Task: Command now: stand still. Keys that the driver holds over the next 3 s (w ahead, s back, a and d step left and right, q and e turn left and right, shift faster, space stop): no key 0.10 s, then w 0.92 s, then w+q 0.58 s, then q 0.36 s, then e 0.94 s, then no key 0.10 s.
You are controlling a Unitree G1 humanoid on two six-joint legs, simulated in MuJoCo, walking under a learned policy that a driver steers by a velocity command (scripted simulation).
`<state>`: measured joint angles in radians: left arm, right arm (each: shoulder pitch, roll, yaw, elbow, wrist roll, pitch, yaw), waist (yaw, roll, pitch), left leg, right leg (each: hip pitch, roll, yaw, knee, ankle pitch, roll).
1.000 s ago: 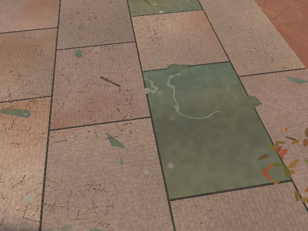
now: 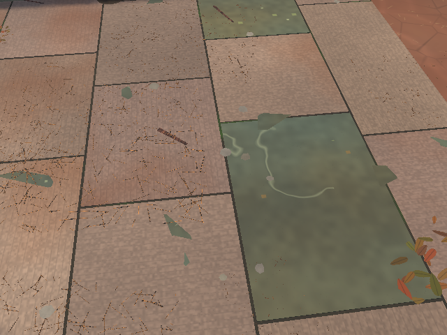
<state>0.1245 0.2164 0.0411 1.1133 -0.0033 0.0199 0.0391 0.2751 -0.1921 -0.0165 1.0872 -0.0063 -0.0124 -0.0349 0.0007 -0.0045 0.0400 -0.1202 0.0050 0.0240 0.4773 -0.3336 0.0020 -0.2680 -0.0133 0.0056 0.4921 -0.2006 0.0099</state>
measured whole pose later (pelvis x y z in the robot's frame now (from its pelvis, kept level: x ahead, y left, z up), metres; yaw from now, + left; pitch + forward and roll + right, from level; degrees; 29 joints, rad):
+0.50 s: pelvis +0.09 -0.04 +0.00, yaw +0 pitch +0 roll +0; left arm 0.35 0.20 0.05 1.13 -0.01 -0.11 -0.02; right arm 0.29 -0.24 -0.06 1.01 0.04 -0.09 -0.01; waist 0.03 0.03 -0.01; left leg -0.45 0.05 -0.01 1.17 -0.31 0.07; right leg -0.15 0.02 -0.07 0.44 -0.30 -0.05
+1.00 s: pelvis +0.37 +0.02 +0.00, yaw +0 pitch +1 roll +1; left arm 0.29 0.24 0.05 1.02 -0.03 -0.11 0.01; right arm 0.16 -0.24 -0.06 0.95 0.00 -0.11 0.04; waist 0.00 -0.03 0.05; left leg -0.33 -0.05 0.09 0.45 -0.14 0.07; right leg -0.40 -0.06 0.04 1.24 -0.34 -0.06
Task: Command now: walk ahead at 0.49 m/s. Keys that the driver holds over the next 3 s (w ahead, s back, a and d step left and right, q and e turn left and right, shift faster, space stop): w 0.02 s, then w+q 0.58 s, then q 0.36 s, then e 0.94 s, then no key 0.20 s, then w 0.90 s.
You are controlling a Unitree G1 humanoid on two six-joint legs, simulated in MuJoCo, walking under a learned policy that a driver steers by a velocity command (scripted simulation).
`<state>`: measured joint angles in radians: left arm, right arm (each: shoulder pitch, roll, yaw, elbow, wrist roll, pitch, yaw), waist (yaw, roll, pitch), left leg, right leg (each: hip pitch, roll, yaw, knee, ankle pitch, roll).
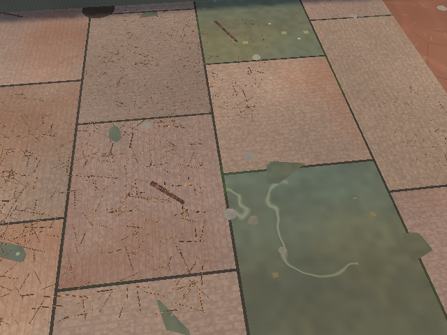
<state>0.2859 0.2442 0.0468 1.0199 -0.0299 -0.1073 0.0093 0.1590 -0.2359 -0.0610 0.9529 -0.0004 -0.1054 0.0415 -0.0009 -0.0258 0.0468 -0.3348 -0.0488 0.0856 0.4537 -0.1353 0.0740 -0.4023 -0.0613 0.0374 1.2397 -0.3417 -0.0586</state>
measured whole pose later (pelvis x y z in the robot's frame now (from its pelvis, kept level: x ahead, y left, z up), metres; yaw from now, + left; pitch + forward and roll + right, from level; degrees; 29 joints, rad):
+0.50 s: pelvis +0.29 -0.05 +0.00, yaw +12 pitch +2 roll +0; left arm 0.10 0.24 0.06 0.88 0.00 -0.12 -0.01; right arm 0.34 -0.27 -0.07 0.93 0.04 -0.07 -0.02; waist -0.03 0.03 0.02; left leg -0.41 0.01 -0.06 1.16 -0.41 0.05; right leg -0.37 -0.01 -0.06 0.48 -0.15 -0.02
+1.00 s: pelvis +0.47 +0.04 -0.01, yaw +29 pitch +3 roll -1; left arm 0.11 0.30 0.07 0.84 0.00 -0.04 0.03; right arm 0.12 -0.29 -0.08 0.69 0.00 -0.02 0.02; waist 0.01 -0.02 0.08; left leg -0.47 -0.07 0.01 0.53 -0.10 0.09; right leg -0.48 -0.04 0.02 1.23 -0.50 0.05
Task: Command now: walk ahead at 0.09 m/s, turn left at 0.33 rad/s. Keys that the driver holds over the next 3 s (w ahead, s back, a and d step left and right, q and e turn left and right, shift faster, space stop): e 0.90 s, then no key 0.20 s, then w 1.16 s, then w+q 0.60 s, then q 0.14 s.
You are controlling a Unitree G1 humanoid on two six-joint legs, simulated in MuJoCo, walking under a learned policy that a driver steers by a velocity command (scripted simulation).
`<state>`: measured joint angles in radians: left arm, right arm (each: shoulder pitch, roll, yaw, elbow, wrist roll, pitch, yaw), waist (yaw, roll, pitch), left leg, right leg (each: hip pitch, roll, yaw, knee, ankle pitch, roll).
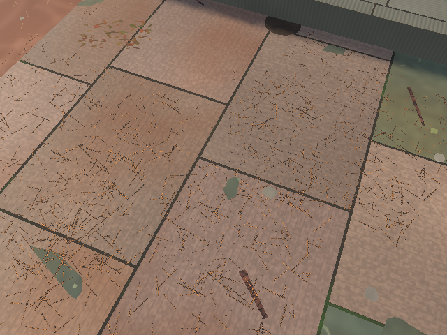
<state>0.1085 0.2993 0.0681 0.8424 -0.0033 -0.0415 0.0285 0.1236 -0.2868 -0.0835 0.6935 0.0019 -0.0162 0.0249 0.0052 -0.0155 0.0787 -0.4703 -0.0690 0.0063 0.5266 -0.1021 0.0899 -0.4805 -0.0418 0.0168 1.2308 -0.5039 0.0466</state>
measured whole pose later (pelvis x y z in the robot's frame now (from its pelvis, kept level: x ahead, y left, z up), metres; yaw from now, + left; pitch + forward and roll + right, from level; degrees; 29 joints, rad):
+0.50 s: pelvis +0.06 -0.03 +0.01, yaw -10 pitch +3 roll +2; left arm 0.24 0.29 0.08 0.83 -0.01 0.00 0.03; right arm 0.08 -0.29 -0.09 0.75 0.00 0.01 -0.04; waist 0.04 0.01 0.03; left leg -0.48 -0.07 -0.01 0.93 -0.46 -0.02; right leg -0.29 -0.01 0.08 0.50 -0.25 0.00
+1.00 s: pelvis +0.06 -0.01 +0.02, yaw -27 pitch +2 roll +0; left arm 0.15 0.30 0.08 0.69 -0.02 0.05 0.00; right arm 0.17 -0.27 -0.07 0.75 0.00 0.01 -0.04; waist -0.03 -0.02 0.05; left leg -0.22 0.06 0.13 0.42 -0.23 0.01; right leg -0.45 -0.05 0.01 0.83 -0.39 0.08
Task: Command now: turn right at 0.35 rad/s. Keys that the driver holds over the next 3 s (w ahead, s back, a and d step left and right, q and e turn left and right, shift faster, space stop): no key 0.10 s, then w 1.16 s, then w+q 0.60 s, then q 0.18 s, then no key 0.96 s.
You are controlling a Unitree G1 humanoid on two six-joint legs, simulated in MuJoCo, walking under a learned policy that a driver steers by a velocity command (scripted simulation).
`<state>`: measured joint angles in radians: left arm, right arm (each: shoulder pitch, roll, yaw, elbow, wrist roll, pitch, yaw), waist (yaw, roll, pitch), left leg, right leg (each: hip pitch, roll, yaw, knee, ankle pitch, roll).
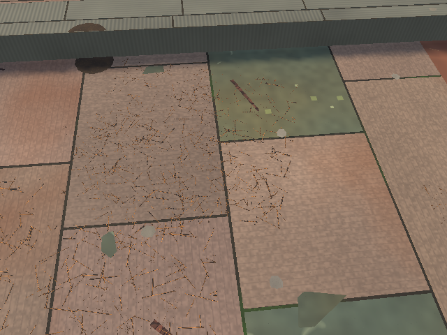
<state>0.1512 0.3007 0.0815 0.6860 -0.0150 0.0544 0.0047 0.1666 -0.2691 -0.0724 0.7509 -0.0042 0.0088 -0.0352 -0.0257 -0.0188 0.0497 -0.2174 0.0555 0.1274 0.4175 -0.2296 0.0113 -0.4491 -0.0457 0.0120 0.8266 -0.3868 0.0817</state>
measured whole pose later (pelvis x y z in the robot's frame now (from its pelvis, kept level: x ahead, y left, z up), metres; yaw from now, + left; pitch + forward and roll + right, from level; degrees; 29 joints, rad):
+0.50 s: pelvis +0.08 -0.02 +0.00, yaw -3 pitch +2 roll -1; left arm 0.34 0.29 0.07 0.77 -0.02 -0.05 0.00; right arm 0.14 -0.30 -0.06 0.80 0.02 -0.06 0.03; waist 0.06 0.01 -0.02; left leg -0.48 0.06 0.01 0.60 -0.18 0.00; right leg -0.07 0.01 0.01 0.29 -0.26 -0.02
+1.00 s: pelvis +0.32 +0.01 -0.01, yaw -3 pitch +3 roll +1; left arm 0.06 0.26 0.04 0.65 -0.02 -0.08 -0.04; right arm 0.40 -0.27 -0.04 0.88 0.02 -0.07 0.00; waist -0.10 -0.05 0.02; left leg 0.08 -0.05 0.04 0.19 -0.32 0.05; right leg -0.65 -0.07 -0.01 0.56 0.07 -0.01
